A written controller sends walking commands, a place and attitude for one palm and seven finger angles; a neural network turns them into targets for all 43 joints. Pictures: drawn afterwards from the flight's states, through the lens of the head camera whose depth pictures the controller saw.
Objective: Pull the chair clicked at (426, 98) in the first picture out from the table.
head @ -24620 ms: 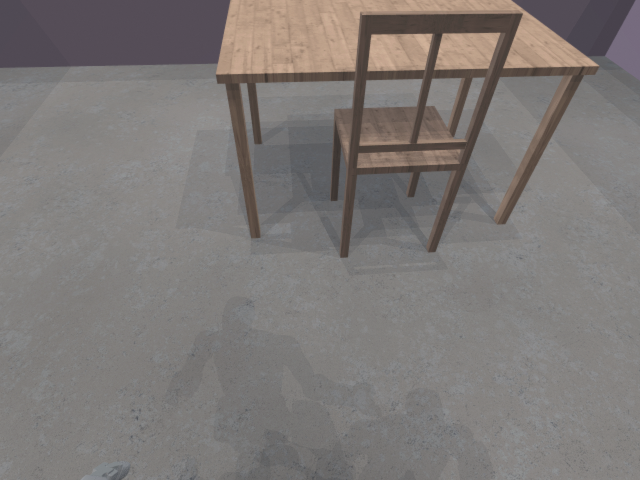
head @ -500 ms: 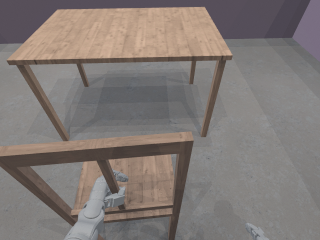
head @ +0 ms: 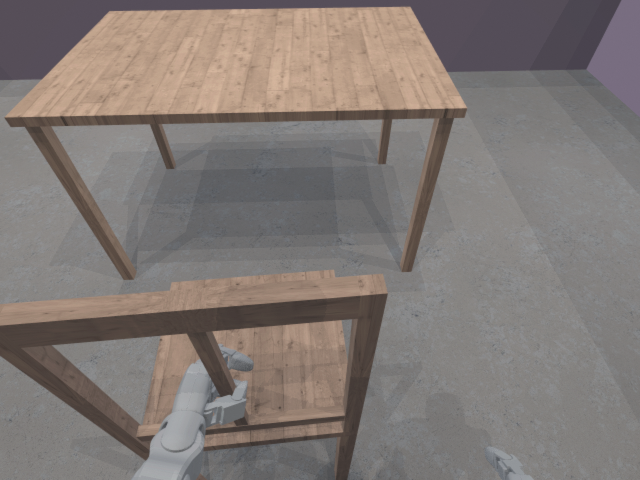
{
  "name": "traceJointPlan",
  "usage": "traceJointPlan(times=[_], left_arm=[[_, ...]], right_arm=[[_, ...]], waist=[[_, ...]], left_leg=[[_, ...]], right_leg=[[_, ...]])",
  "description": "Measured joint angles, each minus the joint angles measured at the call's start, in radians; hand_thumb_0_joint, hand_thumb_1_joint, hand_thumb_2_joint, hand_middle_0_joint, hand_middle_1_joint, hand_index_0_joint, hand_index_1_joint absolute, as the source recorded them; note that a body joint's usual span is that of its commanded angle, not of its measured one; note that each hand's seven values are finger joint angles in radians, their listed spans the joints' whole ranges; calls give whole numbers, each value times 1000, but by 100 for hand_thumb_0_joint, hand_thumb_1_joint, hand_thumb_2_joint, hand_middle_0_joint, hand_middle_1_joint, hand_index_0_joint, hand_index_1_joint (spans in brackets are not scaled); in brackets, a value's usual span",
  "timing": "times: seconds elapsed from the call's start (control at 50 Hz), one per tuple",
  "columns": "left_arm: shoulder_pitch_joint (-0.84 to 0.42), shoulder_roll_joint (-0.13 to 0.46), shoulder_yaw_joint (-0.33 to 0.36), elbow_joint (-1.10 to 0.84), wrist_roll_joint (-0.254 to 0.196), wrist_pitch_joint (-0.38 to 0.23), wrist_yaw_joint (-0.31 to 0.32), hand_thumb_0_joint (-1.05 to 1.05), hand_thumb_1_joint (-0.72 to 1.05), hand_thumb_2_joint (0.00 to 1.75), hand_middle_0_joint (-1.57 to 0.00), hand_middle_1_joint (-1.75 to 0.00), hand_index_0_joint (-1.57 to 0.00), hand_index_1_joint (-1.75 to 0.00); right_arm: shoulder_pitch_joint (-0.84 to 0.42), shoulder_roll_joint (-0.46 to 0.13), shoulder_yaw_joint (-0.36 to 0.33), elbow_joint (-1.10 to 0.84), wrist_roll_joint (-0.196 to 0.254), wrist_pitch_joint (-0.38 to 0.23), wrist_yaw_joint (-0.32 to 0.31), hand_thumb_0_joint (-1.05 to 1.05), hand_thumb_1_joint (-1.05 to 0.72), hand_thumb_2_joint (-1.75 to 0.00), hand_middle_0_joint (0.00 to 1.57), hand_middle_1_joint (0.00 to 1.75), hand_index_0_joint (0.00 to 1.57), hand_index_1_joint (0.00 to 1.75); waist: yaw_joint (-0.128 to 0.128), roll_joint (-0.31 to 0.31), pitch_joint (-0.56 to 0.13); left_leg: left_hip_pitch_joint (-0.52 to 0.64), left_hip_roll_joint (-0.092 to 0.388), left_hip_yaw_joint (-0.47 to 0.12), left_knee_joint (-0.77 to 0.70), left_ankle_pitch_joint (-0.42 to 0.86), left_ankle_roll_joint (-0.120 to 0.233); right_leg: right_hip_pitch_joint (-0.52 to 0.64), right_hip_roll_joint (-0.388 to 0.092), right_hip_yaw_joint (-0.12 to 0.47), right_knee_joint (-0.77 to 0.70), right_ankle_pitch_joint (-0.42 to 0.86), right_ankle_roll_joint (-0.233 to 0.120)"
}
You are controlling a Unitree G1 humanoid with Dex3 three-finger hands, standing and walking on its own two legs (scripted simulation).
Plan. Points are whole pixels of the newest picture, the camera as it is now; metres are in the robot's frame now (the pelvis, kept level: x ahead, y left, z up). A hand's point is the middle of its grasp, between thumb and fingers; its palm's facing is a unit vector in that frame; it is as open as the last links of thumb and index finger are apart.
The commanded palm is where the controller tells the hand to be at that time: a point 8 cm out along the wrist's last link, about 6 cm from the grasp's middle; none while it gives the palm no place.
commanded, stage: open the thumb and straighten the fingers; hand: left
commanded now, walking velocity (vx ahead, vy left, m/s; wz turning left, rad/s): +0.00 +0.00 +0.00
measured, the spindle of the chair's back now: (224, 382) +0.26 +0.15 -0.06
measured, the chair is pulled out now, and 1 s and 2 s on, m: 0.59 0.59 0.59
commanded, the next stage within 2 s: draw the fingers out of the gap in 0.84 s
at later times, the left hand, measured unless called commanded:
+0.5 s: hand (229, 386) +0.26 +0.14 -0.07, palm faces -0.01 -0.98 -0.19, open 12.2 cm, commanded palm +0.23 +0.19 -0.05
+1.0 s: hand (221, 396) +0.25 +0.15 -0.07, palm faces -0.01 -0.99 -0.17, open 17.4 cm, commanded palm +0.22 +0.21 -0.05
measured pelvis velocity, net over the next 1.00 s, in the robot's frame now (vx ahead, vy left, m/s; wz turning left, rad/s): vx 0.03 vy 0.00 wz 0.04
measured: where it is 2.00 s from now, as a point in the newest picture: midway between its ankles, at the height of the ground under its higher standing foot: outside the picture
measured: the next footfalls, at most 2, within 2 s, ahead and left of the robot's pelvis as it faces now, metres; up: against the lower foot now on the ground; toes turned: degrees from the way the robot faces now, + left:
none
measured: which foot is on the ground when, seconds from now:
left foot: down 0.00-1.00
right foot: down 0.00-1.00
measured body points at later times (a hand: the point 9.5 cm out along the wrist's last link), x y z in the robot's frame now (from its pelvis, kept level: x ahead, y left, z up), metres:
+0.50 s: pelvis +0.01 +0.00 -0.02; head +0.04 -0.02 +0.42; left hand +0.26 +0.20 -0.05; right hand +0.16 -0.25 -0.13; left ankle +0.01 +0.13 -0.74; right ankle -0.01 -0.14 -0.74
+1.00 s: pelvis +0.03 +0.00 -0.04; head +0.07 -0.02 +0.41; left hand +0.24 +0.21 -0.06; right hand +0.20 -0.25 -0.12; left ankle +0.01 +0.13 -0.74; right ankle -0.01 -0.14 -0.74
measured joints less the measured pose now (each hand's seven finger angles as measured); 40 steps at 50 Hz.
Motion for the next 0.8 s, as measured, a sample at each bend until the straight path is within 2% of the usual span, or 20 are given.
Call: traceJointPlan(times=[0.12, 0.18, 0.24, 0.34, 0.42, 0.5, 0.58, 0.72, 0.8], left_arm=[[5, 3, 7, -4, -2, 4, 0, 5, 67, 81, -26, -126, -50, -145], [26, 16, 22, -52, -18, 23, -21, 5, 65, 80, -27, -128, -50, -145], [38, 36, 34, -120, -25, 38, -51, 4, 58, 76, -32, -132, -50, -145], [53, 46, 15, -219, -16, 63, -63, 2, 29, 61, -41, -138, -50, -145], [57, 39, 38, -261, -19, 121, -62, 1, -5, 45, -43, -135, -48, -139], [72, 40, 50, -304, -31, 169, -65, 1, -29, 33, -40, -121, -42, -123], [111, 36, 43, -366, -36, 194, -81, 0, -42, 26, -33, -99, -34, -100], [160, 48, 52, -450, -22, 241, -90, -1, -51, 22, -18, -53, -19, -54], [188, 63, 67, -499, -28, 258, -91, -1, -52, 21, -10, -29, -10, -30]], right_arm=[[-1, -4, -5, 0, 2, 6, -3, 1, -90, -90, 20, 30, 20, 30], [3, -5, -9, -13, 28, -5, 34, 1, -90, -90, 20, 30, 20, 30], [5, -11, -17, -33, 36, -30, 56, 1, -90, -90, 20, 30, 20, 30], [6, -35, -33, -71, 35, -76, 71, 1, -90, -90, 20, 30, 20, 30], [-2, -42, -31, -86, 31, -87, 69, 1, -91, -90, 20, 30, 20, 30], [2, -35, -25, -99, 28, -102, 62, 1, -91, -90, 20, 30, 20, 30], [9, -28, -19, -111, 24, -119, 56, 1, -90, -90, 20, 30, 20, 30], [14, -29, -15, -137, 16, -128, 45, 1, -90, -90, 20, 30, 20, 30], [18, -34, -18, -149, 15, -132, 42, 1, -90, -90, 20, 30, 20, 30]], waist=[[-5, -1, 0], [-24, -13, -25], [-30, -20, -29], [-27, 6, -40], [-20, 22, -56], [-14, 29, -75], [-10, 30, -96], [-10, 23, -110], [-12, 23, -116]], left_leg=[[3, 3, -2, -1, 0, -3], [-50, -2, -13, 34, -10, -3], [-105, -2, -22, 88, -31, -4], [-192, -4, -27, 173, -69, -2], [-239, -9, -21, 215, -92, 1], [-272, -13, -21, 250, -116, 1], [-294, -13, -26, 282, -141, -1], [-318, -10, -37, 328, -178, -6], [-331, -8, -43, 344, -189, -8]], right_leg=[[4, 3, -2, -2, 0, -3], [-49, -3, -13, 45, -20, -4], [-101, -3, -19, 100, -47, -7], [-182, -6, -21, 176, -80, -5], [-236, -13, -13, 230, -109, -1], [-271, -17, -13, 271, -136, 0], [-290, -18, -17, 301, -163, -1], [-308, -16, -26, 341, -200, -5], [-316, -15, -32, 352, -211, -6]])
